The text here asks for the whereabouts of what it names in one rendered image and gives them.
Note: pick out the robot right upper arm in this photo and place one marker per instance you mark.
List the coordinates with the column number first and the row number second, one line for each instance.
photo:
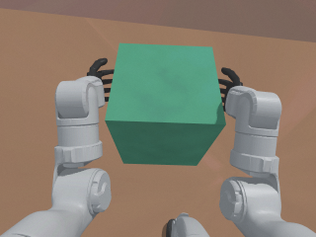
column 253, row 205

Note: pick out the carton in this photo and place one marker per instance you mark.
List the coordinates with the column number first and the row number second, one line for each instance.
column 165, row 105

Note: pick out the robot left hand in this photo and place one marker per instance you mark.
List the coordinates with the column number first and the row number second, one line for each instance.
column 93, row 71

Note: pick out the right robot forearm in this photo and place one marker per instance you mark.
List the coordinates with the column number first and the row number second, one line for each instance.
column 257, row 115

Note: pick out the robot right hand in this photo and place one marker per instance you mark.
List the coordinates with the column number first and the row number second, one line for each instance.
column 235, row 82

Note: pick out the right robot shin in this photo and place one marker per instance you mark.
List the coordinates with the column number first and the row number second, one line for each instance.
column 181, row 215

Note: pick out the robot right thigh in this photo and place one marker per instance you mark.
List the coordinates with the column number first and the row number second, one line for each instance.
column 186, row 226

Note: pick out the robot left upper arm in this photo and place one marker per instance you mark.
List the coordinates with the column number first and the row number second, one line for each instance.
column 78, row 195

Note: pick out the left robot forearm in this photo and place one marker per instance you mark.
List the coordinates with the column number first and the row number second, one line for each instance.
column 77, row 104

